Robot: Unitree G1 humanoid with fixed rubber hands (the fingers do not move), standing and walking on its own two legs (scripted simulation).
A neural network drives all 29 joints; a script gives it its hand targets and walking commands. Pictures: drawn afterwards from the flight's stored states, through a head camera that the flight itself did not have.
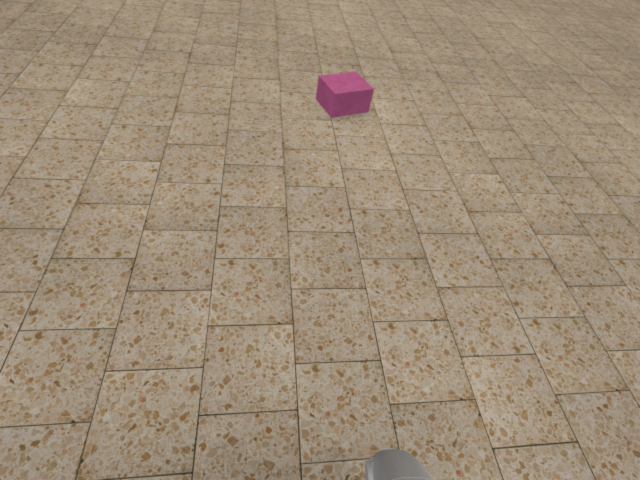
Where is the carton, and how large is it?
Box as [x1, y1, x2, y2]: [316, 72, 373, 117]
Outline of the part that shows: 356,72 319,75 316,99 331,117 368,111 373,89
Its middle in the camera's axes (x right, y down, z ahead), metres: +0.16 -0.91 +2.38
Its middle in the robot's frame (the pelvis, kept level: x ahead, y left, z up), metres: +2.29 -0.36 -0.71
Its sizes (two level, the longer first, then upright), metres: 0.264 0.222 0.154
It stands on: the floor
